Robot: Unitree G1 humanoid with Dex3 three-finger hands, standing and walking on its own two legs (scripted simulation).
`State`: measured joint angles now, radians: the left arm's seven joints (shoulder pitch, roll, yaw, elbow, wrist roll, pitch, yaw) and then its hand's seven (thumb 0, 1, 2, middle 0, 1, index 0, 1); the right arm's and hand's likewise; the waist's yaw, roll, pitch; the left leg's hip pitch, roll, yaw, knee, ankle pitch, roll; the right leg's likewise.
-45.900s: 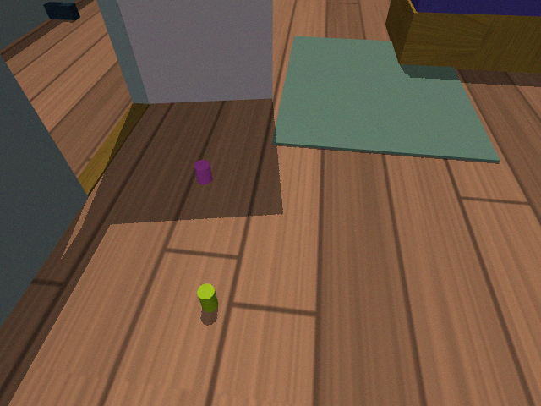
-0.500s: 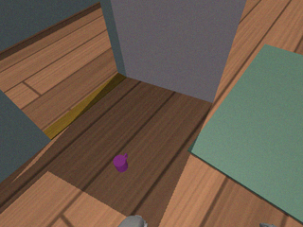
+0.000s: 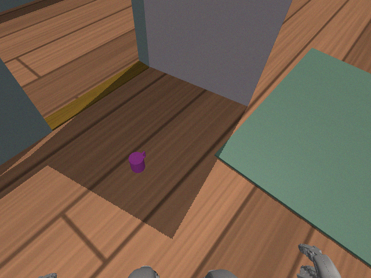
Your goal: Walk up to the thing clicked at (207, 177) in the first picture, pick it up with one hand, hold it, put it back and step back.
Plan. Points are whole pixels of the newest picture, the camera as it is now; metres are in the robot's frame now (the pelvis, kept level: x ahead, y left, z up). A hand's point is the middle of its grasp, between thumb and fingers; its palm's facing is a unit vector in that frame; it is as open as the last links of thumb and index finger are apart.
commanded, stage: step back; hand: left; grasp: from above
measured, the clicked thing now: (138, 160) +0.77 +0.24 -0.71
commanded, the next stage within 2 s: stand in 1.74 s
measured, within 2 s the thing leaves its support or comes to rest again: neither
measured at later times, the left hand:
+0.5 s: hand out of the picture -0.06 +0.27 -0.15, palm faces +0.07 -0.91 -0.41, open 7.4 cm
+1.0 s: hand out of the picture -0.26 +0.23 -0.14, palm faces +0.04 -0.92 -0.40, open 7.4 cm
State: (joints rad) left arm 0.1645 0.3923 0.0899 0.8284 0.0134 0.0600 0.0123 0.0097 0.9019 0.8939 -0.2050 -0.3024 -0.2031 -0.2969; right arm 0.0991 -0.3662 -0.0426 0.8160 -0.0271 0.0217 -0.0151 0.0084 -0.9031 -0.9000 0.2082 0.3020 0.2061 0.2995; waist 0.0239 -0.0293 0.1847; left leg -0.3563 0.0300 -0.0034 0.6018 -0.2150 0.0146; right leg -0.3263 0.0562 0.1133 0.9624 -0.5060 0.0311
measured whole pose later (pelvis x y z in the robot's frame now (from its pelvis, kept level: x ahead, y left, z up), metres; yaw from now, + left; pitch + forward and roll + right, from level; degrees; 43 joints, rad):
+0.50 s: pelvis -0.18 -0.01 -0.01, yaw +4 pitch -3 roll +2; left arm 0.07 0.40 0.08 0.79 0.02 0.07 0.03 0.01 0.90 0.89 -0.21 -0.30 -0.20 -0.30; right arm 0.19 -0.35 -0.04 0.90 -0.03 0.05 0.00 0.01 -0.91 -0.90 0.20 0.30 0.20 0.30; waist 0.01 -0.06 0.22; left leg -0.24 -0.07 -0.01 0.66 -0.36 0.03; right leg -0.48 -0.04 0.04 0.81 -0.39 0.00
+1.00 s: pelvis -0.29 -0.04 +0.00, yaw +1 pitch -3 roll +0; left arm 0.25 0.34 0.06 0.97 0.05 -0.01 -0.01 0.01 0.90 0.89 -0.21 -0.30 -0.21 -0.30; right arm 0.22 -0.41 -0.06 0.96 -0.02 0.03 0.01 0.01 -0.91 -0.90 0.20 0.30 0.20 0.30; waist 0.03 0.05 0.06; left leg -0.32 -0.01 -0.09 0.73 -0.42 -0.01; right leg -0.19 0.00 0.02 0.58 -0.35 0.00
